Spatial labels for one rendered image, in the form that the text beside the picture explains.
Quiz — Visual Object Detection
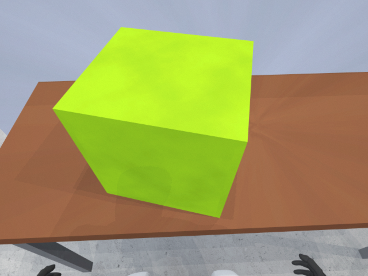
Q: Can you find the table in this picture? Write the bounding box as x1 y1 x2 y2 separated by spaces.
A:
0 72 368 273

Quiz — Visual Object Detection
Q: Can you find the robot right hand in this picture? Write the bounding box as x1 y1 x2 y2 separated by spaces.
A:
292 254 326 276

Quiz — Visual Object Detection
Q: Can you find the carton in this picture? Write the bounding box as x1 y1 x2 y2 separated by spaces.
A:
53 27 254 218

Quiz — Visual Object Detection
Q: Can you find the robot left hand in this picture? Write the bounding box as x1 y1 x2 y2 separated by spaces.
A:
37 264 61 276

